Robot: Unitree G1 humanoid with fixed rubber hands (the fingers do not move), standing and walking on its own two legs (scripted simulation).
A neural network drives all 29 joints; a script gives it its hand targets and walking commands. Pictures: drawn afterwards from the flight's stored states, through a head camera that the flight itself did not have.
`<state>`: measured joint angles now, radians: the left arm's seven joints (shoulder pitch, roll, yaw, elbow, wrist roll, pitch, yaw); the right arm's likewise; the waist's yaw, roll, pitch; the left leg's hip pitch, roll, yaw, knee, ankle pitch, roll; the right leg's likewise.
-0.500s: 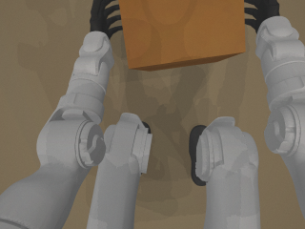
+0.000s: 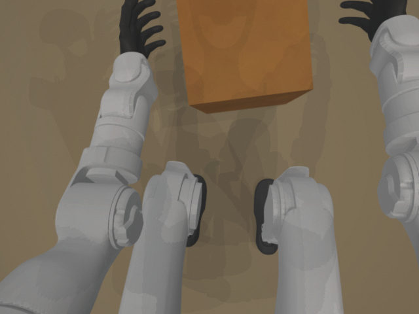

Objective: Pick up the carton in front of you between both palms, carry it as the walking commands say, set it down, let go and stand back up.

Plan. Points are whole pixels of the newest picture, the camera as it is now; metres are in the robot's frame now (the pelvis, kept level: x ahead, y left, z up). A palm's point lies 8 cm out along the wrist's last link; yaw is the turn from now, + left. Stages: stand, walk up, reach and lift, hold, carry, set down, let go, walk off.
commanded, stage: set down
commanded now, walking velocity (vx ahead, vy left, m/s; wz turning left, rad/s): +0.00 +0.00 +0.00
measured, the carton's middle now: (242, 57) +0.54 -0.03 -0.30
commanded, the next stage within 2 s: let go in 0.74 s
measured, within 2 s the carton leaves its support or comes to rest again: neither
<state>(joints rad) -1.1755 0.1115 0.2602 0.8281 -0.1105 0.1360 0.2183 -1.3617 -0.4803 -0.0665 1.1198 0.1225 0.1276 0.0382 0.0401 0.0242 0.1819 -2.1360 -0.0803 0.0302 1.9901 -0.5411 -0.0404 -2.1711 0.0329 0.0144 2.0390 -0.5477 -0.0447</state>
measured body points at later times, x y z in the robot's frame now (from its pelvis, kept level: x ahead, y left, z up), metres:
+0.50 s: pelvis +0.03 -0.01 +0.13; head +0.35 -0.05 +0.44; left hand +0.53 +0.15 +0.01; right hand +0.56 -0.25 +0.00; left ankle +0.12 +0.12 -0.39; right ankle +0.11 -0.10 -0.39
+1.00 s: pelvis +0.07 -0.01 +0.26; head +0.34 -0.05 +0.62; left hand +0.48 +0.15 +0.13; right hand +0.50 -0.27 +0.13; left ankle +0.12 +0.12 -0.39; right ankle +0.11 -0.10 -0.39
